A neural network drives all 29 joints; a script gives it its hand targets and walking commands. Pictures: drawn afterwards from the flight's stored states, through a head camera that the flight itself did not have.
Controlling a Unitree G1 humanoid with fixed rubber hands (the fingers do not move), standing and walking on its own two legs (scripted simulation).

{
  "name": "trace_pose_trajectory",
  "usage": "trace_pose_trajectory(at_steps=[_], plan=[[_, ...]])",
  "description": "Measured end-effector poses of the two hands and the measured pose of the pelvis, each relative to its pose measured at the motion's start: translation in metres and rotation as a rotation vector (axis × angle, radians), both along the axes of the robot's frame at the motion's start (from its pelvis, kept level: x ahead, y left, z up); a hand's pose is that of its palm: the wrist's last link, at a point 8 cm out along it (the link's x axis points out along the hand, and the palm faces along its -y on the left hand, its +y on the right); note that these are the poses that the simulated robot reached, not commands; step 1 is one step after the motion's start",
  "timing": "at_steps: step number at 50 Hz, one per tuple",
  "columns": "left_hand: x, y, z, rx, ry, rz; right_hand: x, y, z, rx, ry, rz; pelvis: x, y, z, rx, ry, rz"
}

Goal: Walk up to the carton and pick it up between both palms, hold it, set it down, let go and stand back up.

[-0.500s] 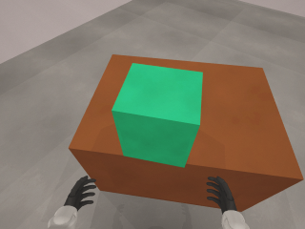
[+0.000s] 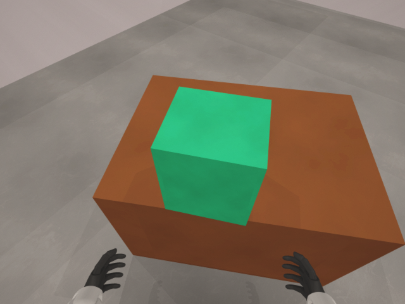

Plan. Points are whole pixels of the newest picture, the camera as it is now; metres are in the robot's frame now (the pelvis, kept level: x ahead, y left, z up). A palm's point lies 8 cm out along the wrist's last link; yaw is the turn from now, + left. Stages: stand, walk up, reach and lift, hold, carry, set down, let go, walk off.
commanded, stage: stand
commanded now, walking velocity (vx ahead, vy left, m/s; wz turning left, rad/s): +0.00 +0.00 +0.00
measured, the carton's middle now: (213, 159) +0.47 +0.00 -0.05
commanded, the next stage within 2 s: none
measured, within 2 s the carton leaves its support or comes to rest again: neither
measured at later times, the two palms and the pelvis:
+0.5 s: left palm out of the picture +0.07 +0.25 -0.12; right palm out of the picture +0.07 -0.25 -0.12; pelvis -0.03 +0.00 +0.00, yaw +0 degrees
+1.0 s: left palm out of the picture +0.02 +0.26 -0.13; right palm out of the picture +0.02 -0.26 -0.13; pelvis -0.05 -0.01 +0.00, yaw +0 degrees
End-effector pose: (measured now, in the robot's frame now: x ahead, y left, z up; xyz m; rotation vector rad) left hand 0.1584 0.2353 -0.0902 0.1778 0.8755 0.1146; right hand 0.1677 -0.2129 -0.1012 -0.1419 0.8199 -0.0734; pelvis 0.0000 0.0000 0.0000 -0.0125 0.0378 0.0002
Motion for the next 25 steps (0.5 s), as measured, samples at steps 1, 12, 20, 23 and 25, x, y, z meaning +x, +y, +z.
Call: trace_pose_trajectory(at_steps=[1, 12, 20, 23, 25], plan=[[-0.003, 0.001, -0.002, 0.003, 0.006, 0.003, -0.004, -0.004, -0.002, -0.010, 0.029, -0.004, 0.000, 0.000, 0.000, 0.000, -0.001, 0.000], [-0.041, 0.013, -0.018, 0.024, 0.088, 0.038, -0.052, -0.037, -0.010, -0.075, 0.166, -0.057, -0.005, 0.000, -0.001, 0.000, -0.010, 0.000], [-0.070, 0.016, -0.024, 0.030, 0.128, 0.054, -0.080, -0.040, -0.014, -0.073, 0.188, -0.071, -0.020, -0.001, -0.001, 0.001, -0.030, 0.000], [-0.082, 0.017, -0.027, 0.034, 0.148, 0.060, -0.091, -0.041, -0.016, -0.073, 0.200, -0.074, -0.026, -0.001, -0.002, 0.002, -0.038, 0.000], [-0.091, 0.019, -0.029, 0.038, 0.164, 0.062, -0.099, -0.041, -0.018, -0.072, 0.212, -0.077, -0.030, -0.001, -0.002, 0.002, -0.043, 0.000]])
